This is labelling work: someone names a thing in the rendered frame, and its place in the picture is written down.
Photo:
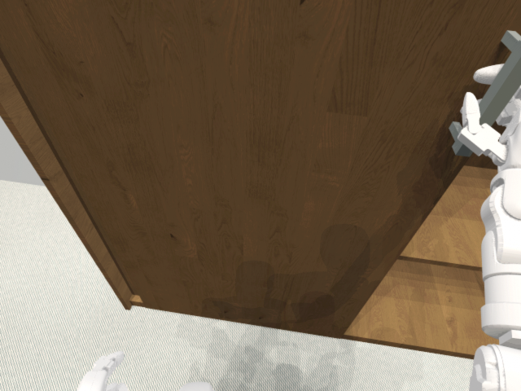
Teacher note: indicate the left robot hand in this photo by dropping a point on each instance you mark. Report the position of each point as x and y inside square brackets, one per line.
[96, 380]

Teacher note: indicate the right robot hand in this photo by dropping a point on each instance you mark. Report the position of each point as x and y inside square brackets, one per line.
[483, 139]

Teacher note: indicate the right robot upper arm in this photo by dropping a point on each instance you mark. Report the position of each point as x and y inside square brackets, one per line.
[496, 368]

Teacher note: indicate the handle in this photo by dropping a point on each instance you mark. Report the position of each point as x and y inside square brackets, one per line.
[498, 95]

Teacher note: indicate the right robot forearm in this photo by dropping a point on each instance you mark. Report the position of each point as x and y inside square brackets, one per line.
[501, 259]

